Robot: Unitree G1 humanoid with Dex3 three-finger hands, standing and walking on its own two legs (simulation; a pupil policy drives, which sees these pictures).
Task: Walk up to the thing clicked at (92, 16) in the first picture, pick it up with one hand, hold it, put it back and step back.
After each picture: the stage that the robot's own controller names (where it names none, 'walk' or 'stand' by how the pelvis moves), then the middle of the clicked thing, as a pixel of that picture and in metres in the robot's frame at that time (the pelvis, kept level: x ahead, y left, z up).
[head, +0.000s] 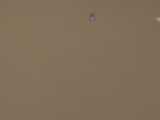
stand; (92, 16) +2.05 -0.12 -0.72
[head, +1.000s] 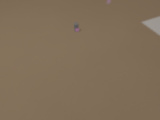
walk; (76, 27) +1.91 +0.24 -0.70
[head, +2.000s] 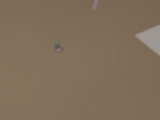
walk; (57, 46) +1.32 +0.39 -0.72
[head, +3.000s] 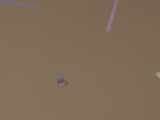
walk; (60, 80) +0.86 +0.27 -0.71
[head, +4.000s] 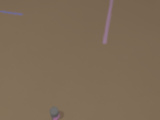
walk; (54, 113) +0.52 +0.22 -0.70
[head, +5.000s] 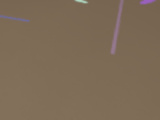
stand; out of the picture +0.39 +0.20 -0.71
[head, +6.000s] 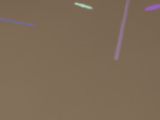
stand; out of the picture +0.39 +0.19 -0.72
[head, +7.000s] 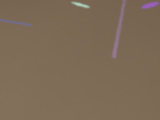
stand; out of the picture +0.40 +0.20 -0.73
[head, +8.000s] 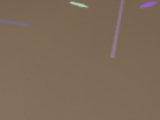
stand; out of the picture +0.39 +0.20 -0.73
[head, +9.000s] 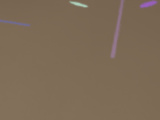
stand; out of the picture +0.38 +0.21 -0.73
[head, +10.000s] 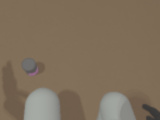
go down; (30, 67) +0.44 +0.26 -0.39
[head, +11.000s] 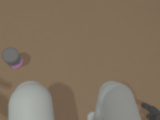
go down; (13, 58) +0.44 +0.29 -0.31
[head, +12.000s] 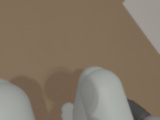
close in; out of the picture +0.41 +0.33 -0.22
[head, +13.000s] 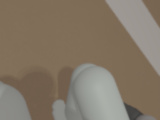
close; out of the picture +0.41 +0.33 -0.22
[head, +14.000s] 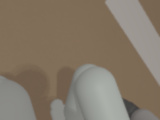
lift; out of the picture +0.38 +0.31 -0.23
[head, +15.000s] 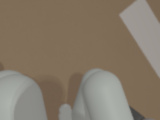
lift; out of the picture +0.35 +0.26 -0.20
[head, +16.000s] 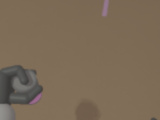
lift; (28, 88) +0.33 +0.19 +0.00
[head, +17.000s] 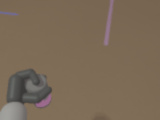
hold; (39, 91) +0.33 +0.17 +0.01
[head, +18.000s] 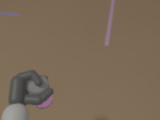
hold; (40, 92) +0.33 +0.17 +0.00
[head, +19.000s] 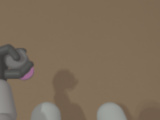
crouch; (20, 65) +0.41 +0.22 -0.08
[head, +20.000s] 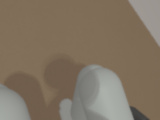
lower; out of the picture +0.39 +0.33 -0.23
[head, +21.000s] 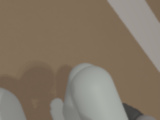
lower; out of the picture +0.40 +0.34 -0.22
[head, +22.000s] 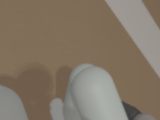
lower; out of the picture +0.40 +0.34 -0.22
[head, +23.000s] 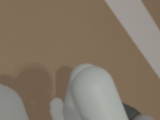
lower; out of the picture +0.40 +0.34 -0.22
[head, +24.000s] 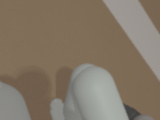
loosen; out of the picture +0.40 +0.33 -0.22
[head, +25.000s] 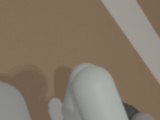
withdraw; out of the picture +0.39 +0.33 -0.22
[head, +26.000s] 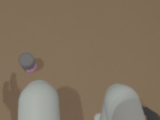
walk; (28, 63) +0.44 +0.27 -0.32
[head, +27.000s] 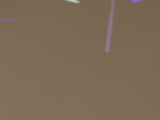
stand; out of the picture +0.37 +0.19 -0.66
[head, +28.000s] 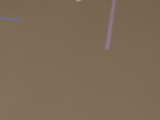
stand; out of the picture +0.39 +0.21 -0.67
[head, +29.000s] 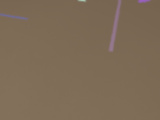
stand; out of the picture +0.39 +0.20 -0.69
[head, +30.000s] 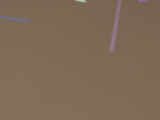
walk; out of the picture +0.39 +0.20 -0.72
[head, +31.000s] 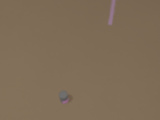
walk; (63, 97) +0.55 +0.16 -0.70
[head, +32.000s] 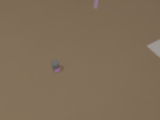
walk; (55, 66) +0.85 +0.29 -0.69
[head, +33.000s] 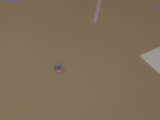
stand; (57, 67) +1.04 +0.25 -0.71
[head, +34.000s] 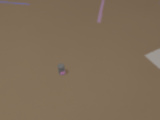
stand; (61, 69) +1.02 +0.25 -0.73
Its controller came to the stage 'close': yes
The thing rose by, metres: 0.71
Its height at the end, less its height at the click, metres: +0.00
